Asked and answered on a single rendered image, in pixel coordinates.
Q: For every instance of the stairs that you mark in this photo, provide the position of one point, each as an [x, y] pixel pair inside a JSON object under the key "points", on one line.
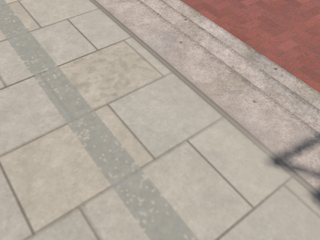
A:
{"points": [[292, 93]]}

